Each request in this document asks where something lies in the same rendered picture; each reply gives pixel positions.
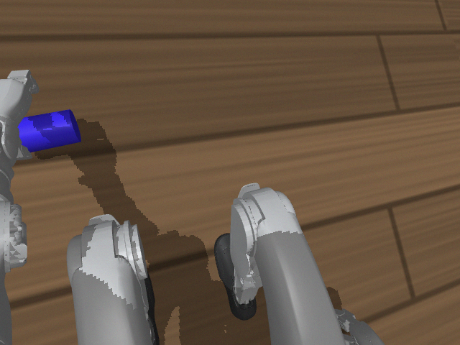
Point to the right robot foot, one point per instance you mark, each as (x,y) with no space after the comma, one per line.
(226,273)

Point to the left robot foot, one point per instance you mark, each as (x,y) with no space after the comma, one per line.
(151,311)

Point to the left robot hand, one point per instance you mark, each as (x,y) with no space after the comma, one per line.
(15,101)

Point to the right robot hand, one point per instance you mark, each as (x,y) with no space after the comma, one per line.
(361,332)

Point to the left robot arm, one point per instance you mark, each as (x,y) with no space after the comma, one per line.
(13,232)

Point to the can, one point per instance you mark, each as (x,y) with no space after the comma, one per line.
(45,131)

